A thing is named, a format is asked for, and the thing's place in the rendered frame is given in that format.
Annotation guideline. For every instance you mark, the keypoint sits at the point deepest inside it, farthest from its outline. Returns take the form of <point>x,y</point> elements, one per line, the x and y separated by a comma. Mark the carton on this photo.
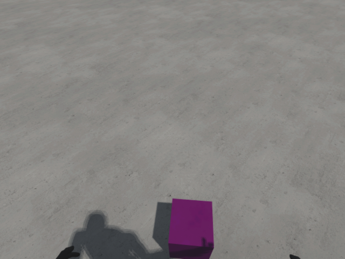
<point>191,229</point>

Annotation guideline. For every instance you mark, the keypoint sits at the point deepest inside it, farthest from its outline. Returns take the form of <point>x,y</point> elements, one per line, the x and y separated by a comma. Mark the left robot hand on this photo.
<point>67,253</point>

